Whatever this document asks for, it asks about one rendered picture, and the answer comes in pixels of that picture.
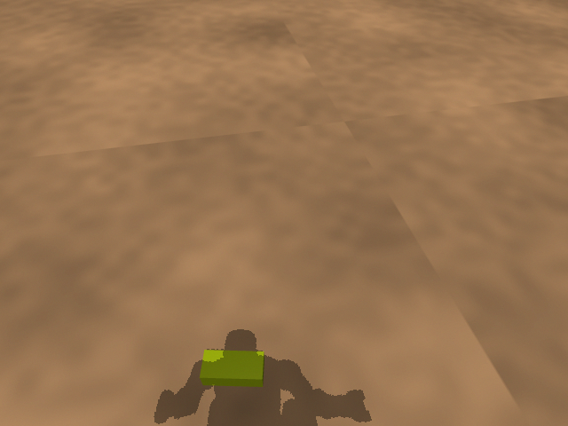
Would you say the carton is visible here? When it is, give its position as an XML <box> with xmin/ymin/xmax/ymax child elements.
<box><xmin>200</xmin><ymin>350</ymin><xmax>264</xmax><ymax>387</ymax></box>

